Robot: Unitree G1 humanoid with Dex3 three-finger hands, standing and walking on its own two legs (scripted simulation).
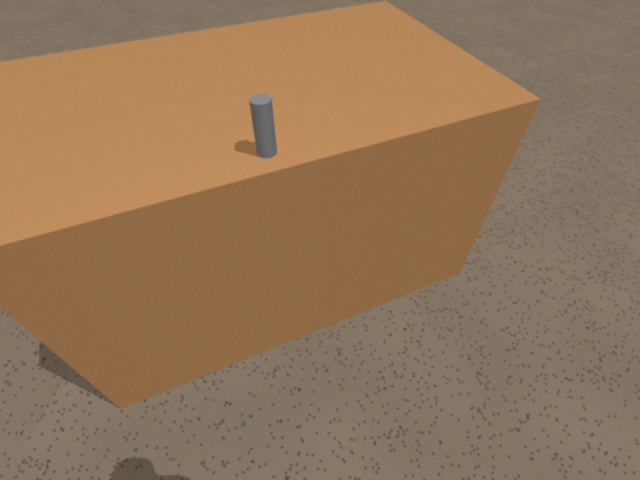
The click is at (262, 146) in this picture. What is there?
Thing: slim round
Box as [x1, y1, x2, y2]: [249, 93, 276, 157]
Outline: 259,93 249,98 257,154 261,157 271,157 276,153 271,98 267,94
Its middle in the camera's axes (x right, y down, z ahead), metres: -0.12 -0.23 +0.79
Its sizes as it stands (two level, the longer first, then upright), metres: 0.043 0.043 0.123
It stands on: a support 0.75 m high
